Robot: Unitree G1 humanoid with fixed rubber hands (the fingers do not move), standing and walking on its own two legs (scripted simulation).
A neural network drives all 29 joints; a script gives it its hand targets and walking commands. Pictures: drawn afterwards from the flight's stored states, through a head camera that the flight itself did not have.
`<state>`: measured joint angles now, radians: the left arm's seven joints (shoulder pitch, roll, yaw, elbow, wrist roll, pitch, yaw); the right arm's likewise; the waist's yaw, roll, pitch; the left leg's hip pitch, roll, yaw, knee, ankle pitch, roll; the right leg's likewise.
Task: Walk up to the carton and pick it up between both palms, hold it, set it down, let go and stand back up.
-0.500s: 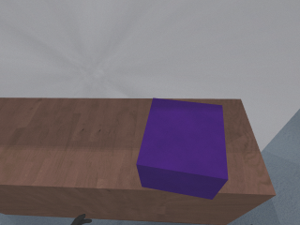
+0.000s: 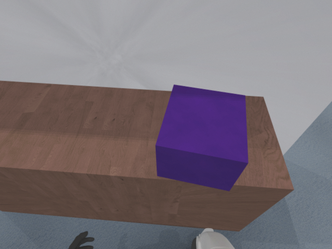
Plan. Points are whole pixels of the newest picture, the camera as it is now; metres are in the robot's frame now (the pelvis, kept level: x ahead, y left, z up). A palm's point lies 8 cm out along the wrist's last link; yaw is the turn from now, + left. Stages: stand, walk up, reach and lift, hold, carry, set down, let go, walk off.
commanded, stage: walk up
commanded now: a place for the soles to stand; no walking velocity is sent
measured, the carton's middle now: (200, 136) +0.46 -0.08 -0.06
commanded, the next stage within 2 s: none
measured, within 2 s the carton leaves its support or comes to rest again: neither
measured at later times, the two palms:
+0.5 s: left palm out of the picture +0.07 +0.23 -0.09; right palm out of the picture +0.06 -0.26 -0.09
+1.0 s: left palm out of the picture +0.14 +0.22 -0.09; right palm out of the picture +0.03 -0.29 -0.11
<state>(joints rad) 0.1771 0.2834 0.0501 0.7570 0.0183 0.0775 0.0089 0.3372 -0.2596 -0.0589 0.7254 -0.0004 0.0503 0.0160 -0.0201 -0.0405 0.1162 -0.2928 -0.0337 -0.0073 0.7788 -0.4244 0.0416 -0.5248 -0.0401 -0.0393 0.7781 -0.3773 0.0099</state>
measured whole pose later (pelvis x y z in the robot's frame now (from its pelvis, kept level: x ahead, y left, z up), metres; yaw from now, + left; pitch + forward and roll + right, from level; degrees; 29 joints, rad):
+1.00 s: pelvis +0.05 -0.02 +0.01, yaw -12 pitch -2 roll +0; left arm 0.39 0.21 0.03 0.69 0.05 -0.03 0.01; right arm 0.35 -0.28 -0.02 0.77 -0.04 0.04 0.00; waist 0.01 0.04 0.08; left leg -0.36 0.02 0.03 1.06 -0.58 -0.01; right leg -0.25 0.08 0.12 0.65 -0.36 -0.03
